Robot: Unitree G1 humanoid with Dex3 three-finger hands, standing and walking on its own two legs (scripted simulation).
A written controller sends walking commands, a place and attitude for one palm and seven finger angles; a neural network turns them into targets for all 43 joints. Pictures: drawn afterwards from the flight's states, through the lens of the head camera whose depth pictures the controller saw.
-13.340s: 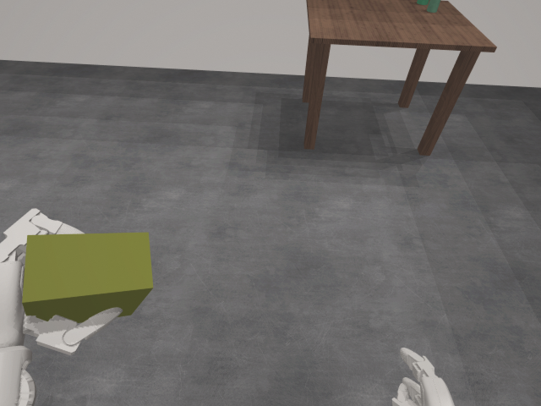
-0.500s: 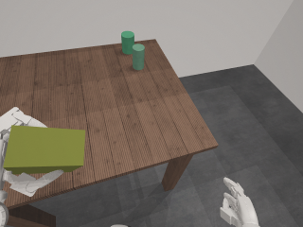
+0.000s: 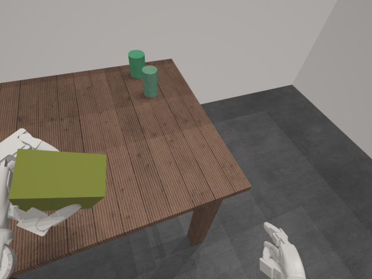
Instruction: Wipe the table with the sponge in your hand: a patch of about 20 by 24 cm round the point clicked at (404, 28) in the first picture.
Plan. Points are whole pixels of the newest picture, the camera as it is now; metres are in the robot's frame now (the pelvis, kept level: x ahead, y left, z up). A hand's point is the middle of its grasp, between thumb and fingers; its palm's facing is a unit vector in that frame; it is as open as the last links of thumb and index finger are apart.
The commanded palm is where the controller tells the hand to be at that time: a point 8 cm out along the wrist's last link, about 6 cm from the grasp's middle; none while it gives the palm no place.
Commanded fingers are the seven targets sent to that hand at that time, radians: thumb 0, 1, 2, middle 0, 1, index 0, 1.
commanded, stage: shuffle to correct the standing spot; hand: left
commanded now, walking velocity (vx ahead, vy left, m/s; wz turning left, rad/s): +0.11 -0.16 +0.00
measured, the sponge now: (72, 184) +0.23 +0.21 +0.14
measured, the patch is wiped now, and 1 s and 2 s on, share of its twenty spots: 0.00 0.00 0.00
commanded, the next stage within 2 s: come to a stop and stand still in 0.16 s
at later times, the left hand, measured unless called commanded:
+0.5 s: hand (75, 181) +0.23 +0.20 +0.15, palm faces +0.27 -0.86 -0.43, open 10.5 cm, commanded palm +0.18 +0.25 +0.18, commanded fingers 0.00 0.10 1.30 -1.20 -1.60 -1.20 -1.60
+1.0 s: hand (31, 196) +0.20 +0.26 +0.15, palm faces +0.32 -0.87 -0.39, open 10.5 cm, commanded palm +0.15 +0.30 +0.18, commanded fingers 0.00 0.10 1.30 -1.20 -1.60 -1.20 -1.60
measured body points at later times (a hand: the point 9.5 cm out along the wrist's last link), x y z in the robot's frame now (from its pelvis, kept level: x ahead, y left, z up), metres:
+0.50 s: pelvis +0.02 -0.03 +0.00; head +0.04 -0.03 +0.45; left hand +0.21 +0.24 +0.18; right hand +0.20 -0.28 -0.08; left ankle +0.03 +0.13 -0.74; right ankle +0.00 -0.10 -0.74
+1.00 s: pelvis -0.01 +0.01 +0.00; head +0.01 +0.03 +0.45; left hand +0.18 +0.30 +0.17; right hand +0.18 -0.21 -0.07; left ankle +0.03 +0.13 -0.74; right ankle +0.00 -0.10 -0.74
